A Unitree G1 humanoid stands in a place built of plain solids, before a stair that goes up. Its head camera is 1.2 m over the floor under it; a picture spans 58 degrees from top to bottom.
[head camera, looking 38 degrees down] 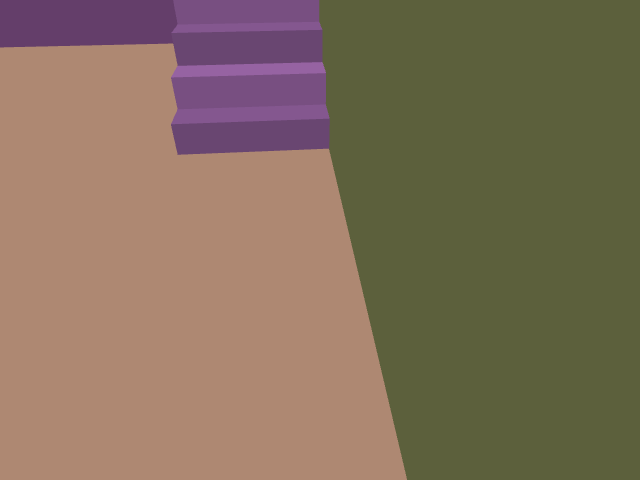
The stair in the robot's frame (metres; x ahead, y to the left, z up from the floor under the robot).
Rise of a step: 0.19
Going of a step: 0.23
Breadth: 0.92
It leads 5 degrees to the left of straight ahead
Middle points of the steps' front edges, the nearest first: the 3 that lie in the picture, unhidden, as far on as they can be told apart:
2.41 0.40 0.19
2.64 0.42 0.39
2.86 0.44 0.58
